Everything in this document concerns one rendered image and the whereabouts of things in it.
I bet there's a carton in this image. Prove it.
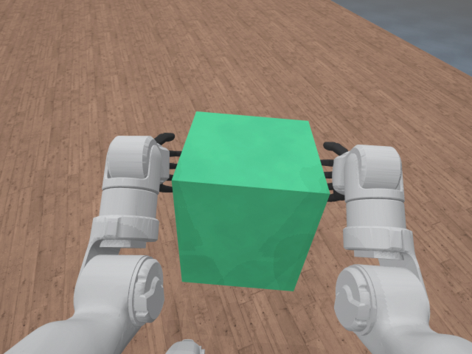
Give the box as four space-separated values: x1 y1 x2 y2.
172 111 330 291

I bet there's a robot left forearm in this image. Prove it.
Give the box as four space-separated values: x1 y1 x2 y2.
74 136 170 298

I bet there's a right robot hand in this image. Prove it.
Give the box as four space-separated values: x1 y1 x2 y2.
320 142 348 202

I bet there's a right robot upper arm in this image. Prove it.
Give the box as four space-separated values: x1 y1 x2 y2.
334 264 472 354

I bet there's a left robot upper arm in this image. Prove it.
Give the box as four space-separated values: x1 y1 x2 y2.
4 254 164 354

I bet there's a left robot hand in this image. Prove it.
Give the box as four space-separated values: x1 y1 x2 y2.
154 133 182 192

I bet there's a robot right forearm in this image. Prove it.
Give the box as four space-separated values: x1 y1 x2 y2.
332 145 430 319

